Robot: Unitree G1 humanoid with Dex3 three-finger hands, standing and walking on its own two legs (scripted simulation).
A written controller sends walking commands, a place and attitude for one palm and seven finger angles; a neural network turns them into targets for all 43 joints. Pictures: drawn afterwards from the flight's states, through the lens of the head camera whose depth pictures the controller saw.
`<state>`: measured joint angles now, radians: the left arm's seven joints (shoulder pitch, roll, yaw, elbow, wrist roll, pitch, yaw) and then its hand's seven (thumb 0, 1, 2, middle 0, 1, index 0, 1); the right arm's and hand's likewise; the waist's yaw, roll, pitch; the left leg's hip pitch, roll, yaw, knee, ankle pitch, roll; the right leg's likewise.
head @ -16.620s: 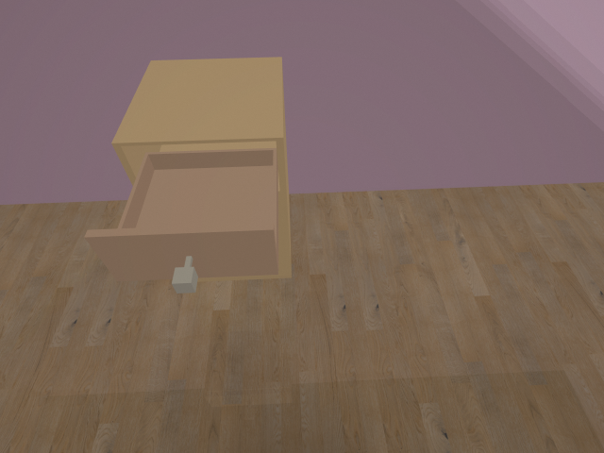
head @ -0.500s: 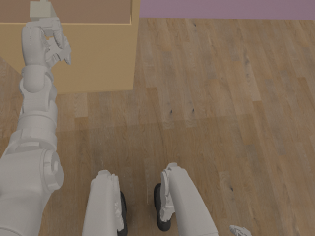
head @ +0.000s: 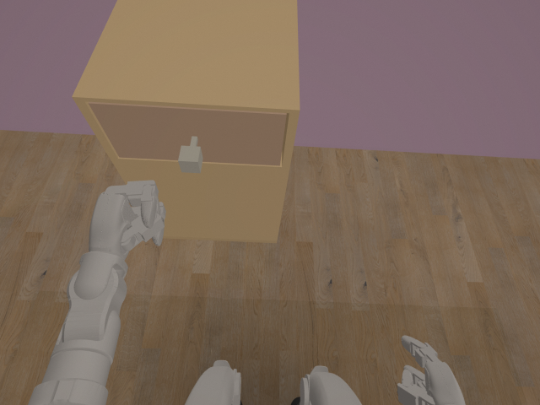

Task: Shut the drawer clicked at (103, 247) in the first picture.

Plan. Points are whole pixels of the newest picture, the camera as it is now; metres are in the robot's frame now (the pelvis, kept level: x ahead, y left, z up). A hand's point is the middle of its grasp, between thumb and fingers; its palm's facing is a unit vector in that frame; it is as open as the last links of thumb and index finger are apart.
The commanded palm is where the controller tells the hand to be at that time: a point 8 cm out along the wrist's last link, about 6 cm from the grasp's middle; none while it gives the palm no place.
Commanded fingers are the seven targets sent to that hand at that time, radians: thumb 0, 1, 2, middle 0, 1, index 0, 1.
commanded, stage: draw the hand back to the body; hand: left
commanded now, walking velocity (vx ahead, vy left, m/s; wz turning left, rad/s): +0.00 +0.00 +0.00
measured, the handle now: (192, 152) +0.60 +0.18 -0.11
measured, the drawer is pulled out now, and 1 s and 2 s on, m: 0.00 0.00 0.00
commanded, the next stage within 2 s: step back with the hand held close in 0.88 s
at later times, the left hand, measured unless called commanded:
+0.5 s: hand (36, 264) +0.25 +0.22 +0.18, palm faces +0.26 -0.91 -0.33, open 3.2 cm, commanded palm +0.20 +0.27 +0.21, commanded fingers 0.00 0.90 0.90 -1.40 -1.60 -1.40 -1.60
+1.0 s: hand out of the picture +0.19 +0.22 +0.24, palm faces +0.39 -0.83 -0.39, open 3.2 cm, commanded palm +0.14 +0.26 +0.26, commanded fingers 0.00 0.90 0.90 -1.40 -1.60 -1.40 -1.60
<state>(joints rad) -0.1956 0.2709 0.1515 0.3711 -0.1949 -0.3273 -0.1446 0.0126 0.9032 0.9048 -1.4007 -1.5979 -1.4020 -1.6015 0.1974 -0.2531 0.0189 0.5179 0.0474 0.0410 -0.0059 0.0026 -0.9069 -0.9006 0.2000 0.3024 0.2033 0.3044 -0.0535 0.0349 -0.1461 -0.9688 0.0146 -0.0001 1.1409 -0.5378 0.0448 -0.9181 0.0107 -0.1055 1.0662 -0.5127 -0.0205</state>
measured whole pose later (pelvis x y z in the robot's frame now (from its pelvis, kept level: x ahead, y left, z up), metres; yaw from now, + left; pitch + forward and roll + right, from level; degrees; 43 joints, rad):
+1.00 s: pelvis +0.01 -0.02 +0.08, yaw +0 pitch -4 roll -1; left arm 0.55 0.32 0.27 -0.46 -0.08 -0.07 0.10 0.01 0.89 0.90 -1.41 -1.60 -1.41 -1.60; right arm 0.22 -0.23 0.02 0.60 0.02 -0.12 -0.08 0.01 -0.91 -0.90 0.20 0.30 0.20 0.30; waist 0.06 0.09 0.00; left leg -0.13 0.00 0.03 0.49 -0.30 0.02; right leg -0.11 0.03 -0.06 0.46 -0.28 -0.03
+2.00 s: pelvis -0.07 +0.01 +0.07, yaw +0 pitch +1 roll -2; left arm 0.59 0.40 0.41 -0.60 -0.02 -0.29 0.15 0.01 0.89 0.90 -1.41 -1.60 -1.41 -1.60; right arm 0.20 -0.22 -0.01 0.57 0.00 -0.10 -0.05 0.01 -0.90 -0.90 0.20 0.30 0.21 0.30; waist -0.01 0.01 0.06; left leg -0.44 -0.01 0.05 0.65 -0.24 0.07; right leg -0.40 0.01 -0.05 0.57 -0.19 0.00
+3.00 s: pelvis -0.26 -0.05 +0.08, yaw -2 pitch +0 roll +1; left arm 0.68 0.41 0.39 -0.61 -0.05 -0.24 0.13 0.01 0.89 0.90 -1.41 -1.60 -1.41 -1.60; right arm 0.21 -0.18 -0.01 0.61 0.01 -0.07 -0.04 0.01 -0.90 -0.90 0.20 0.30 0.21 0.30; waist 0.00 -0.03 0.04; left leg -0.53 -0.01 0.01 0.95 -0.36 -0.02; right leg -0.32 0.00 -0.03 0.55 -0.23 -0.03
